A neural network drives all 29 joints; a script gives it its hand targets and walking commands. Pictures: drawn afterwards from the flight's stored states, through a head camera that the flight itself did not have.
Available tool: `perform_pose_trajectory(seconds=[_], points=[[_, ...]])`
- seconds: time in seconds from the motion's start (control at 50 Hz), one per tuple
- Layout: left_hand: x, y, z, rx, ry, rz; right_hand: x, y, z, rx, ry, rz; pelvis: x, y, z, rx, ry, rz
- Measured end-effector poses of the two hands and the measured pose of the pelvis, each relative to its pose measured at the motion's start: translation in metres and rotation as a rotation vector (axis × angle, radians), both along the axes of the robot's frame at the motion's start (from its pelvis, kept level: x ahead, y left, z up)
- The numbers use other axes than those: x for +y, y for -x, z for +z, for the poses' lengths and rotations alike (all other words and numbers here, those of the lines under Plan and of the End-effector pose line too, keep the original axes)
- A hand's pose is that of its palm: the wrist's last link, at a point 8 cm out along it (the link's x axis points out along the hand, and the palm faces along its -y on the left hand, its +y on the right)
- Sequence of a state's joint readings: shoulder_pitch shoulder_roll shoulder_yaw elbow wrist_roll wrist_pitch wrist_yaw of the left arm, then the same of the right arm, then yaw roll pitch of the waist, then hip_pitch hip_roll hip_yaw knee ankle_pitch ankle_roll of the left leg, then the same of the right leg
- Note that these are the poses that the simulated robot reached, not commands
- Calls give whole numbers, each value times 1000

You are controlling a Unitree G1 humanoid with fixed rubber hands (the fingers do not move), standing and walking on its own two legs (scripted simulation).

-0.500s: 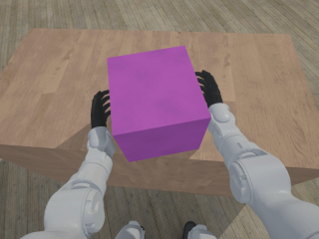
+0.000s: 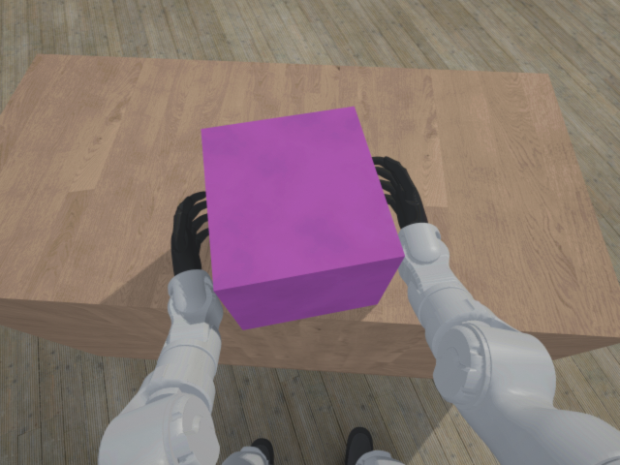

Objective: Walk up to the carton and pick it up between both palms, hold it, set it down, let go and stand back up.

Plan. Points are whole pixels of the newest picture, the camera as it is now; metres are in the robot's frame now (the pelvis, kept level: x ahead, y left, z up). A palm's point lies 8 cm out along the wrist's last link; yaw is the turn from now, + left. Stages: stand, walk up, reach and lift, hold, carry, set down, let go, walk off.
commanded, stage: reach and lift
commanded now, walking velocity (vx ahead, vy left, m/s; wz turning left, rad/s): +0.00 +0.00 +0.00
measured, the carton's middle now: (296, 223) +0.42 +0.06 -0.03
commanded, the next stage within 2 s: none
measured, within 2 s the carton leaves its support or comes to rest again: leaves its support in 1.90 s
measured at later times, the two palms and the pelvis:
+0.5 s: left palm (189, 258) +0.35 +0.20 -0.01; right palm (406, 214) +0.43 -0.09 +0.00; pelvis +0.01 +0.00 +0.01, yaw -1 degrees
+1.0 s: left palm (190, 259) +0.35 +0.20 -0.01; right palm (406, 214) +0.43 -0.09 +0.00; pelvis +0.01 +0.00 +0.00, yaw -1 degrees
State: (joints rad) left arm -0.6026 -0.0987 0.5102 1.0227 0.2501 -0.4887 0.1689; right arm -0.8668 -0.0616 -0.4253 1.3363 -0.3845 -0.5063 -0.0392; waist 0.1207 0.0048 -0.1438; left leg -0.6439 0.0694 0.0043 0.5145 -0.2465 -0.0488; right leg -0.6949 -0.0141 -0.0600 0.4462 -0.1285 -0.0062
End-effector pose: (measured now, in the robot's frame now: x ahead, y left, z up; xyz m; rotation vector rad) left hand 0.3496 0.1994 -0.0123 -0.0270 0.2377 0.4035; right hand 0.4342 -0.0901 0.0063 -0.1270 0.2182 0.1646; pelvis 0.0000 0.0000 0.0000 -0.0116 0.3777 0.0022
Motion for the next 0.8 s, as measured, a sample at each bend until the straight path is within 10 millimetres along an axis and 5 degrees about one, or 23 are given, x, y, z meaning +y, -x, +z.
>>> perform_pose_trajectory(seconds=[0.24,0.8], points=[[0,0,-2,-15,4,1,0,0,-3,-17,-9,-3,6,-14,7,1,7,-8],[0,0,-1,-13,-20,0,0,0,-3,-23,-8,-4,0,-6,6,13,1,-9]])
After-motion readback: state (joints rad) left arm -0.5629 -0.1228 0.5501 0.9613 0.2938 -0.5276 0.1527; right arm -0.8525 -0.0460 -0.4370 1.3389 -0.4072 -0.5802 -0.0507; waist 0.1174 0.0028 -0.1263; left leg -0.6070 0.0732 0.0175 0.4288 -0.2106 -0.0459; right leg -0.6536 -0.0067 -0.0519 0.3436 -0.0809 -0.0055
